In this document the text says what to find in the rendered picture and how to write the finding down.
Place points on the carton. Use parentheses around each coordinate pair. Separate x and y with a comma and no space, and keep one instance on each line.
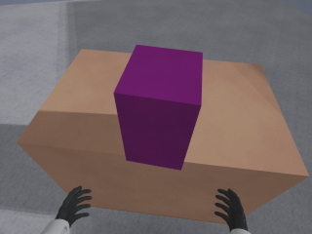
(158,99)

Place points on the left robot forearm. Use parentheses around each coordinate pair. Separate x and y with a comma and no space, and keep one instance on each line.
(57,226)

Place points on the left robot hand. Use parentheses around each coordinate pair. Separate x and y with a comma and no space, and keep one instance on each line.
(69,206)

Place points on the pedestal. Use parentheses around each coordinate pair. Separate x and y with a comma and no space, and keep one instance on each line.
(240,141)

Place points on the right robot hand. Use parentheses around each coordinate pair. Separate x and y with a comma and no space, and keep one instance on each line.
(236,218)

